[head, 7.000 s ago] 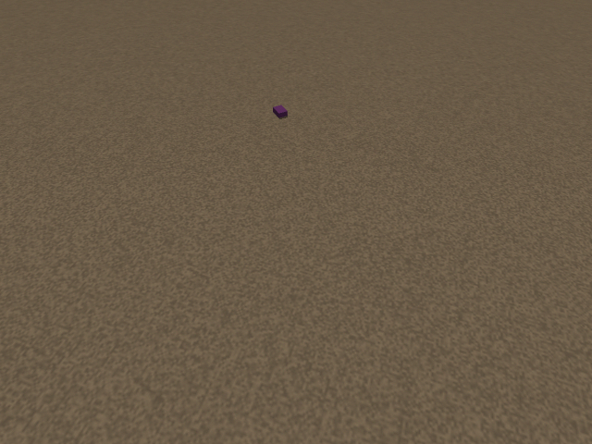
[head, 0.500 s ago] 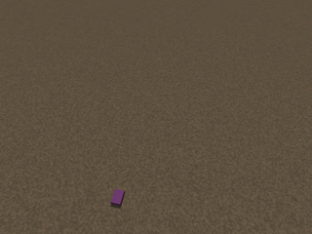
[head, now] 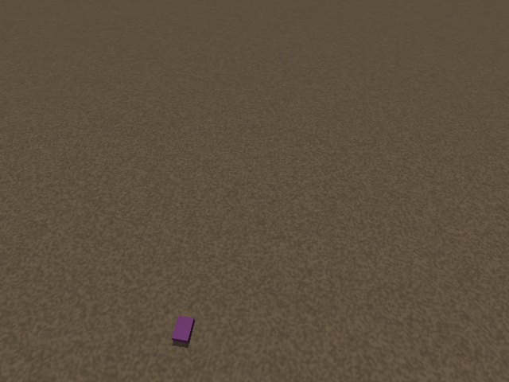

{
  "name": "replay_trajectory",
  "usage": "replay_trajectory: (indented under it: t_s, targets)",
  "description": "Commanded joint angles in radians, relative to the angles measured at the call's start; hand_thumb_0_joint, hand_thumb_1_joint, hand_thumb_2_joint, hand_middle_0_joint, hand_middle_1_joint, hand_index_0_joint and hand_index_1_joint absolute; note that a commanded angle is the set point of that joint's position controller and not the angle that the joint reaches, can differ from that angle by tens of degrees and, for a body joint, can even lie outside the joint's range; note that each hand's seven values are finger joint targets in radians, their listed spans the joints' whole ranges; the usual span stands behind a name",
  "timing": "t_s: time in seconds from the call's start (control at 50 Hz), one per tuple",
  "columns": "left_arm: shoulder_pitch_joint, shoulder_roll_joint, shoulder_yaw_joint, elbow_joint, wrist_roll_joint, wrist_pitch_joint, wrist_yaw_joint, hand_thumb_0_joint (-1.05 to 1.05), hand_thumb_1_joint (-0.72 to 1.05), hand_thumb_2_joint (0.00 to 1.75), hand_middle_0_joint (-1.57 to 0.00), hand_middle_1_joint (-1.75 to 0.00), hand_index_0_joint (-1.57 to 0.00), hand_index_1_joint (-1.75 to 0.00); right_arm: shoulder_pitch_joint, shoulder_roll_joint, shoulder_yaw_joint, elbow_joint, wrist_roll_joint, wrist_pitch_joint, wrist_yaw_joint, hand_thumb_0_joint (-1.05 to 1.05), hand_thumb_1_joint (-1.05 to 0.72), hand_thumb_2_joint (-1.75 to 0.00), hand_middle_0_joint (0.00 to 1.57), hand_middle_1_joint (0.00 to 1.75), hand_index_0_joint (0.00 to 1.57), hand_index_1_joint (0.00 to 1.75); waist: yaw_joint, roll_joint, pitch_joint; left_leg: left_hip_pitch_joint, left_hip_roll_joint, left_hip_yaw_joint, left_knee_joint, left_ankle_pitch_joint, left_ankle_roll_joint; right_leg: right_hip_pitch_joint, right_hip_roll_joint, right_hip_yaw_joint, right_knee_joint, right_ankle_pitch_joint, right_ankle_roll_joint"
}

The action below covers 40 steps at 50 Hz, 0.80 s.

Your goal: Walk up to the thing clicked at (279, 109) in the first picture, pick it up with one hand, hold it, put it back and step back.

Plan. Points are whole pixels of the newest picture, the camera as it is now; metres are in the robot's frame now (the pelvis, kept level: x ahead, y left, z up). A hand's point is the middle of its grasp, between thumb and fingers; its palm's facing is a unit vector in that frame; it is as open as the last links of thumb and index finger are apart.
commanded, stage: walk up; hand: left
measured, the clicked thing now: (183, 329) +0.46 +0.24 -0.76
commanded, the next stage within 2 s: stand in 0.42 s
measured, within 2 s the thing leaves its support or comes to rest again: neither
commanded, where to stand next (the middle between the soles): +0.06 +0.01 m, yaw -1 degrees
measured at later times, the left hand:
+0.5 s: hand out of the picture +0.09 +0.26 -0.16, palm faces -0.03 -0.94 -0.35, open 7.3 cm
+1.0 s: hand out of the picture +0.06 +0.25 -0.16, palm faces -0.03 -0.94 -0.34, open 7.3 cm
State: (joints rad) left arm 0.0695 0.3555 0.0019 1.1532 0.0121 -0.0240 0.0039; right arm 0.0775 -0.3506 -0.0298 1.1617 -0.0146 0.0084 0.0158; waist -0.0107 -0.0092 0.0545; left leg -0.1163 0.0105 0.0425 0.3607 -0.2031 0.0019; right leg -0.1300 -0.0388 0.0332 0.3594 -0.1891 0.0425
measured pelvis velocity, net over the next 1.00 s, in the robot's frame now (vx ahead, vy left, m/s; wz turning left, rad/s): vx -0.01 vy -0.01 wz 0.00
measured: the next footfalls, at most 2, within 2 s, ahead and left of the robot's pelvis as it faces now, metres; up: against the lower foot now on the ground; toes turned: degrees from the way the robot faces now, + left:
none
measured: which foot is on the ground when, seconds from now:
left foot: down 0.00-1.00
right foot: down 0.00-1.00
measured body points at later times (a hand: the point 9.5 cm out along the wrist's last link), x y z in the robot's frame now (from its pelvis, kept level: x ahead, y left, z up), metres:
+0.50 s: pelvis +0.00 +0.00 +0.00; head +0.01 +0.01 +0.45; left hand +0.09 +0.31 -0.13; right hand +0.08 -0.30 -0.13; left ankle +0.00 +0.12 -0.75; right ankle +0.01 -0.15 -0.75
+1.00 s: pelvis -0.01 -0.01 +0.00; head -0.01 +0.00 +0.45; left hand +0.07 +0.29 -0.13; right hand +0.07 -0.31 -0.13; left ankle +0.00 +0.12 -0.75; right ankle +0.01 -0.15 -0.75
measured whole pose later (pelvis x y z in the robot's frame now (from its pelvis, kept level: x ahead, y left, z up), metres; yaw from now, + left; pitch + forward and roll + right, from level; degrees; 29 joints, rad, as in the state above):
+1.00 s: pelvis -0.01 -0.01 +0.00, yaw +0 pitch -3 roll +0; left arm 0.11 0.35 -0.01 1.13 0.01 -0.01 0.00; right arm 0.08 -0.34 -0.02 1.16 -0.01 0.00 0.02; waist -0.01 -0.01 0.05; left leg -0.10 0.02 0.04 0.32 -0.17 -0.01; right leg -0.11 -0.03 0.03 0.31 -0.15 0.03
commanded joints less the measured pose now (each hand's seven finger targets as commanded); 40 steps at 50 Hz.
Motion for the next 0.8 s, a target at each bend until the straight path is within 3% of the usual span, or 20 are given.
replay_trajectory:
  t_s: [0.0,0.38,0.4,0.42,0.48,0.68,0.78]
  targets:
    - [-0.061,0.214,0.038,-0.062,-0.003,-0.017,0.013,0.0,0.9,0.9,-0.2,-0.3,-0.2,-0.3,-0.061,-0.22,-0.04,-0.071,0.002,-0.026,-0.016,0.0,-0.9,-0.9,0.2,0.3,0.2,0.3,0.002,0.016,-0.089,0.024,0.11,-0.085,-0.069,0.126,0.024,0.005,-0.084,0.054,-0.036,0.162,-0.048]
    - [-0.04,0.211,0.037,-0.065,0.0,-0.014,0.015,0.0,0.9,0.9,-0.2,-0.3,-0.2,-0.3,-0.054,-0.211,-0.041,-0.077,0.002,-0.021,-0.014,0.0,-0.9,-0.9,0.2,0.3,0.2,0.3,0.002,0.01,-0.067,0.033,0.108,-0.079,-0.084,0.092,0.024,-0.005,-0.074,0.06,-0.046,0.155,-0.046]
    - [-0.03,0.211,0.036,-0.071,-0.007,-0.011,0.013,0.0,0.9,0.9,-0.2,-0.3,-0.2,-0.3,-0.074,-0.206,-0.034,-0.087,0.008,-0.027,-0.016,0.0,-0.9,-0.9,0.2,0.3,0.2,0.3,0.003,-0.015,-0.069,0.048,0.126,-0.105,-0.086,0.198,0.017,-0.005,-0.082,0.061,-0.048,0.207,-0.043]
    - [-0.024,0.204,0.035,-0.071,-0.008,-0.01,0.013,0.0,0.9,0.9,-0.2,-0.3,-0.2,-0.3,-0.071,-0.21,-0.035,-0.085,0.009,-0.029,-0.017,0.0,-0.9,-0.9,0.2,0.3,0.2,0.3,0.004,-0.006,-0.084,0.066,0.129,-0.101,-0.079,0.238,0.016,0.001,-0.083,0.057,-0.049,0.227,-0.04]
    - [-0.019,0.202,0.037,-0.077,-0.008,-0.007,0.013,0.0,0.9,0.9,-0.2,-0.3,-0.2,-0.3,-0.064,-0.212,-0.032,-0.082,0.009,-0.032,-0.019,0.0,-0.9,-0.9,0.2,0.3,0.2,0.3,0.003,0.014,-0.106,0.075,0.127,-0.094,-0.076,0.271,0.014,0.029,-0.088,0.057,-0.05,0.258,-0.04]
    - [-0.018,0.209,0.036,-0.083,-0.002,-0.003,0.008,0.0,0.9,0.9,-0.2,-0.3,-0.2,-0.3,-0.066,-0.204,-0.026,-0.076,0.007,-0.03,-0.017,0.0,-0.9,-0.9,0.2,0.3,0.2,0.3,0.0,0.013,-0.07,0.035,0.116,-0.094,-0.11,0.082,0.008,0.009,-0.087,0.066,-0.094,0.12,-0.044]
    - [-0.019,0.21,0.034,-0.083,-0.004,-0.007,0.007,0.0,0.9,0.9,-0.2,-0.3,-0.2,-0.3,-0.062,-0.202,-0.024,-0.073,0.007,-0.031,-0.015,0.0,-0.9,-0.9,0.2,0.3,0.2,0.3,-0.002,0.009,-0.064,0.038,0.118,-0.101,-0.106,0.097,0.005,-0.003,-0.087,0.065,-0.099,0.108,-0.043]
